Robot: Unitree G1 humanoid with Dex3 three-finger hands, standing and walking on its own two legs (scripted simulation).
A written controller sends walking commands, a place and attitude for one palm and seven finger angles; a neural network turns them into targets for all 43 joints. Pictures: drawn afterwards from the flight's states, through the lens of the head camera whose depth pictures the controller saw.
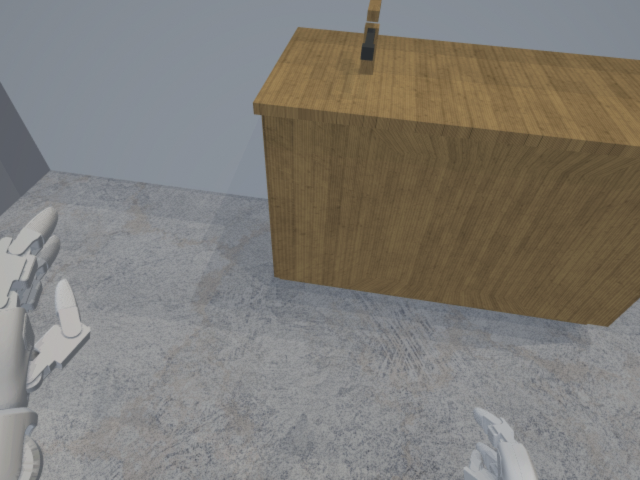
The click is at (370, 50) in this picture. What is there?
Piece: tap's lever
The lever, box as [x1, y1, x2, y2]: [360, 43, 374, 60]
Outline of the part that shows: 363,43 360,59 372,60 374,44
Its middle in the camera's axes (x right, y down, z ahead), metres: +0.11 -0.43 +0.89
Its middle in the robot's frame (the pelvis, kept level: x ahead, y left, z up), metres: +0.97 -0.05 +0.14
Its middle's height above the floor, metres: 0.91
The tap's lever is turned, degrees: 0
